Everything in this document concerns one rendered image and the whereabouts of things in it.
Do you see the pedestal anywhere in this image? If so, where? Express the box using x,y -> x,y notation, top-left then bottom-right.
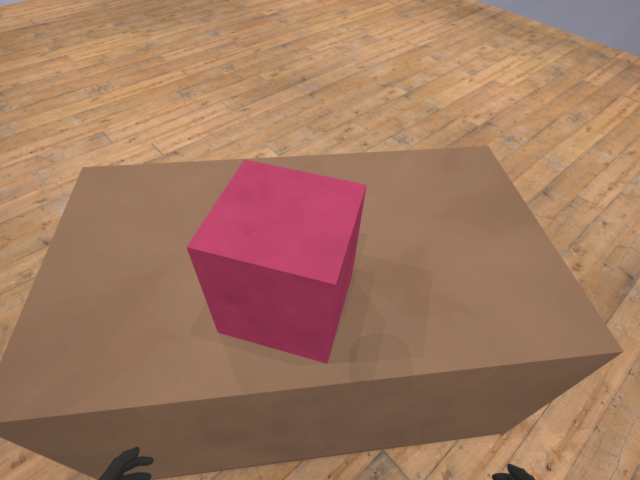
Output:
0,146 -> 624,480

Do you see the left robot hand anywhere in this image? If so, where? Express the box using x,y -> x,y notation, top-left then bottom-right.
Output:
99,447 -> 154,480

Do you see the carton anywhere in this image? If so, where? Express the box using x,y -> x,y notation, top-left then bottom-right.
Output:
187,159 -> 366,364

